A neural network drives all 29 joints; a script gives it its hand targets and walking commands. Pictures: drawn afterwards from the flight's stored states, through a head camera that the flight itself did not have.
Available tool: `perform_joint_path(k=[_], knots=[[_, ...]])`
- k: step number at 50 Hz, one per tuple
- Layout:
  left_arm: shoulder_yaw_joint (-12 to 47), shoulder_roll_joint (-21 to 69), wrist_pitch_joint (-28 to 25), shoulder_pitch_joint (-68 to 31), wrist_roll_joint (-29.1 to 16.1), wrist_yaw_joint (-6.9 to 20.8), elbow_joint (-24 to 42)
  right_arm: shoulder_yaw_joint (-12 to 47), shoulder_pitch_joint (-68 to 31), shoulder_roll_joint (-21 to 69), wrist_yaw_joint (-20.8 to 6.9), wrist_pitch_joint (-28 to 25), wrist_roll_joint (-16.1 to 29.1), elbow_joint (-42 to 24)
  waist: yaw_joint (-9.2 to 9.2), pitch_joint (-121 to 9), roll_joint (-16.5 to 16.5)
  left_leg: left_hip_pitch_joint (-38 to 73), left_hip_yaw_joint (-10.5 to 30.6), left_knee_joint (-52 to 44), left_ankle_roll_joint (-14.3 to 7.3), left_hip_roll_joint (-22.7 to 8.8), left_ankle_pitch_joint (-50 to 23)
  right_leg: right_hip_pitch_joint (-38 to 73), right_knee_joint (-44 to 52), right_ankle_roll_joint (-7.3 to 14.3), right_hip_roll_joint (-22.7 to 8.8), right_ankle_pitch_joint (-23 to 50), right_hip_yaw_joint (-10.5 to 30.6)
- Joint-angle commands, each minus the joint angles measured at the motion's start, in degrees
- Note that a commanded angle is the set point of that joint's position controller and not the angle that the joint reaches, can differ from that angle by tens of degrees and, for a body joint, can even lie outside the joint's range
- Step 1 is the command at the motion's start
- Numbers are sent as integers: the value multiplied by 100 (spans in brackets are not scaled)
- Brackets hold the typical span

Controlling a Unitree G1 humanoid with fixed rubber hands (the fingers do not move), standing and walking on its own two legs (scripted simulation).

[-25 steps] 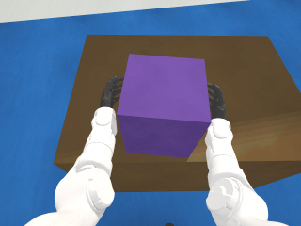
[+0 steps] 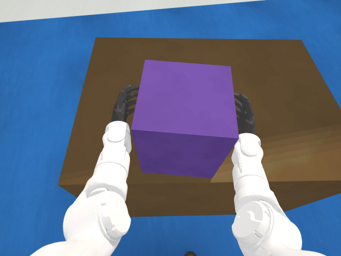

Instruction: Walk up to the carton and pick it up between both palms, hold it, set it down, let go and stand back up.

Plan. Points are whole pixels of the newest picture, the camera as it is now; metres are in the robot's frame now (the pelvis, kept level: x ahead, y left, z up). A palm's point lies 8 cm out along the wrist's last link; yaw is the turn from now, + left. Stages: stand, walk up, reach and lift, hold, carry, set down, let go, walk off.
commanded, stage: set down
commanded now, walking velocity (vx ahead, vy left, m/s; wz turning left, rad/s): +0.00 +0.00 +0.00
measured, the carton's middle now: (181, 124) +0.44 -0.03 -0.02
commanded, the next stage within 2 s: none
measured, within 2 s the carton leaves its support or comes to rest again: neither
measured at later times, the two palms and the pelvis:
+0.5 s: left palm (122, 115) +0.45 +0.12 +0.02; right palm (243, 128) +0.41 -0.18 +0.02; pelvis +0.00 +0.00 -0.01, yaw -3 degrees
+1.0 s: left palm (103, 111) +0.45 +0.17 +0.03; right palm (266, 121) +0.42 -0.24 +0.02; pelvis -0.03 -0.01 -0.05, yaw -1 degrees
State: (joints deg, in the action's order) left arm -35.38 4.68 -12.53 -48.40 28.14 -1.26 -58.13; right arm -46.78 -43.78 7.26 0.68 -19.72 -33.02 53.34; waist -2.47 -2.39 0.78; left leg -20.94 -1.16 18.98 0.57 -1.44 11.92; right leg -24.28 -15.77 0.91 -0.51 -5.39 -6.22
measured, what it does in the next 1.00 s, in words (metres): stands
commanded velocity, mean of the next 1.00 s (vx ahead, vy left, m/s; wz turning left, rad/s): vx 0.00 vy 0.00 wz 0.00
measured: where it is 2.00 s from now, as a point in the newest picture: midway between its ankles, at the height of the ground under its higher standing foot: outside the picture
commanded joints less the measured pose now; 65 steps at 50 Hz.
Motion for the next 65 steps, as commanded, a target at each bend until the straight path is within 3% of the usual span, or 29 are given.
perform_joint_path(k=[1, 3, 7, 15, 17, 19, 22, 25, 27, 28, 29, 32, 35, 37, 38, 39, 40, 43, 47, 49, 51, 53, 55, 58, 59, 62, 63, 64, 65], knots=[[918, 1977, -97, -2253, 240, 331, -100, 1495, -2304, 2105, -668, -111, -369, 407, -44, -2784, -29, 226, -342, -31, 17, -4, -1867, 2296, -483, -189, -2, 1924, -69], [919, 1988, -136, -2319, 242, 343, -120, 1385, -2317, 2149, -679, -106, -463, 426, -116, -2715, 2, 20, -348, -116, -17, -19, -1543, 2357, -447, -215, -3, 1737, -79], [910, 1803, -151, -2201, 262, 317, -243, 1438, -2222, 1982, -662, -102, -367, 496, -71, -2633, -126, 427, -326, 114, 67, -30, -2244, 2060, -449, -209, 29, 1988, -84], [656, 589, -252, -2304, 89, 32, -143, 1226, -2061, 1010, -403, 0, -90, 649, -40, -2743, -144, -20, -367, -45, -10, 58, -1521, 2122, -497, -208, 3, 1656, 67], [742, -71, -276, -2198, -272, -148, -444, 1433, -1991, 308, -206, 41, 303, 782, 34, -2717, 19, -229, -392, 52, -44, 55, -1486, 2085, -562, -193, 27, 1669, 133], [1162, -1010, -385, -2533, -898, -440, -689, 1967, -2250, -493, 65, 30, 1213, 938, 91, -3263, -181, -579, -396, 272, 5, 42, -1508, 2074, -792, -122, 39, 1957, 303], [1980, -1272, -653, -3359, -1926, -632, -1231, 2654, -2915, -996, 323, -23, 2261, 1276, 69, -4085, -503, -806, -283, 735, 135, 12, -1610, 1645, -1123, -15, 76, 1950, 358], [2535, -1672, -979, -3712, -2672, -687, -2003, 3154, -3304, -1609, 452, -173, 2917, 1510, 18, -4906, -598, -454, -205, 1321, 326, -53, -2442, 994, -1425, 19, 164, 2258, 280], [2740, -1861, -1132, -3647, -2970, -667, -2579, 3564, -3479, -1874, 427, -231, 3296, 1839, 103, -5128, -411, -440, -153, 1610, 420, -59, -2849, 917, -1581, 20, 226, 2511, 264], [2914, -1980, -1178, -3704, -3136, -636, -2786, 3596, -3536, -2109, 442, -283, 3414, 2084, -19, -5134, -456, -444, -94, 1699, 476, -81, -3069, 771, -1648, 1, 238, 2658, 243], [2905, -2040, -1227, -3818, -3241, -583, -3040, 3637, -3615, -2191, 448, -298, 3502, 2304, -55, -4921, -236, -543, -122, 1797, 488, -68, -3056, 667, -1691, -36, 239, 2679, 227], [3081, -2246, -1376, -3868, -3416, -520, -3183, 3780, -3803, -2610, 444, -534, 3801, 2387, -45, -5108, -388, -460, -106, 1997, 569, -23, -3307, 309, -1836, -103, 263, 2665, 152], [3414, -2307, -1437, -3790, -3798, -408, -3606, 4147, -3788, -2712, 327, -495, 4137, 2750, -36, -4617, -232, -1097, -97, 1878, 489, 70, -2466, 455, -1912, -122, 201, 2336, 234], [3625, -2554, -1508, -3804, -4094, -350, -3557, 4506, -3819, -2812, 277, -478, 4551, 2698, -11, -4863, -42, -1458, -93, 1863, 380, 88, -2417, 612, -2099, -214, 167, 2719, 315], [3825, -2587, -1540, -4107, -4260, -317, -3511, 4565, -3995, -2871, 222, -446, 4710, 2803, -86, -4834, -151, -1624, -102, 1916, 406, 116, -2239, 485, -2222, -192, 165, 2495, 319], [4009, -2491, -1555, -4069, -4334, -330, -3451, 4663, -4035, -2911, 173, -439, 4803, 2773, -20, -4916, -266, -1624, -102, 1920, 435, 111, -2190, 251, -2227, -183, 198, 2261, 260], [4189, -2526, -1569, -4423, -4501, -315, -3187, 4642, -4204, -3039, 134, -440, 4901, 2532, -153, -5226, -390, -1278, -114, 2004, 430, 104, -2177, -10, -2193, -207, 214, 2084, 240], [4296, -2601, -1557, -4522, -4680, -278, -3198, 4696, -4298, -3121, 86, -335, 4891, 2616, -162, -5361, -276, -1290, -86, 2125, 425, 112, -2074, -369, -2227, -187, 226, 1845, 184], [4722, -2604, -1442, -4830, -4939, -214, -2906, 4687, -4644, -3319, -27, -175, 5051, 2299, -233, -5903, -415, -1514, -36, 2207, 354, 146, -1702, -411, -2383, -138, 204, 1602, 234], [4761, -2634, -1313, -4933, -5040, -212, -2774, 4718, -4757, -3430, -103, -60, 5102, 2195, -117, -6018, -463, -1545, -68, 2226, 376, 147, -1701, -475, -2420, -123, 217, 1556, 180], [4715, -2803, -1239, -5050, -5066, -190, -2616, 4812, -4796, -3352, -119, 37, 5240, 1888, -20, -6243, -335, -1967, -139, 2271, 250, 219, -1606, 37, -2571, -165, 166, 1884, 360], [4551, -2854, -1017, -4828, -4931, -115, -2868, 4955, -4690, -3280, -108, 285, 5239, 2203, 61, -5775, -22, -2458, -214, 2050, 128, 287, -1061, 529, -2530, -286, 109, 1770, 474], [4504, -3006, -870, -4955, -4981, -89, -2792, 4947, -4896, -3257, -49, 423, 5304, 1911, 70, -5722, 140, -2928, -207, 1828, 42, 313, -493, 962, -2517, -347, 66, 1667, 532], [4385, -2982, -702, -4944, -4873, -96, -2702, 4887, -4965, -3298, 66, 532, 5216, 1638, 55, -5741, 222, -2865, -218, 1722, 85, 363, -682, 1297, -2368, -347, 29, 1798, 632], [4415, -3000, -641, -4954, -4802, -80, -2917, 4801, -4923, -3212, 97, 625, 5193, 1947, 38, -5406, 135, -2801, -227, 1578, 102, 350, -537, 1227, -2225, -336, 30, 1587, 630], [4209, -3224, -462, -5286, -4789, -137, -2385, 4638, -5143, -3455, 214, 751, 5093, 1482, 11, -5854, 118, -2633, -233, 1456, 120, 350, -669, 1573, -2149, -330, 78, 1869, 574], [4113, -3311, -374, -5172, -4717, -156, -2410, 4654, -5127, -3419, 239, 823, 5021, 1466, 18, -5694, 335, -2639, -213, 1399, 95, 350, -751, 1756, -2172, -352, 78, 2155, 541], [4042, -3294, -294, -5082, -4729, -185, -1927, 4654, -4982, -3508, 270, 838, 5094, 1095, 54, -6160, 184, -2247, -219, 1333, 115, 358, -1132, 2012, -2107, -373, 103, 2585, 556], [4080, -3238, -189, -5171, -4730, -203, -2114, 4635, -5157, -3492, 288, 921, 5047, 1203, -28, -5989, 171, -2173, -142, 1299, 158, 337, -1107, 1838, -2055, -336, 117, 2483, 540]])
